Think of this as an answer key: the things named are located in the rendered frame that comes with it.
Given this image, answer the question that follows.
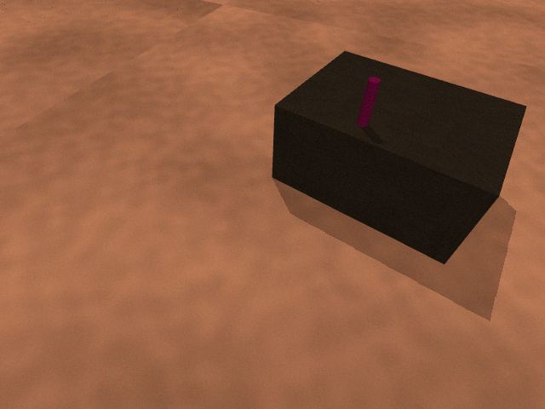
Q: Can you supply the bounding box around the can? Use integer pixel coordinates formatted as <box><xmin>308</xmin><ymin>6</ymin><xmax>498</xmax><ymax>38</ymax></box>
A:
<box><xmin>357</xmin><ymin>77</ymin><xmax>381</xmax><ymax>127</ymax></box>

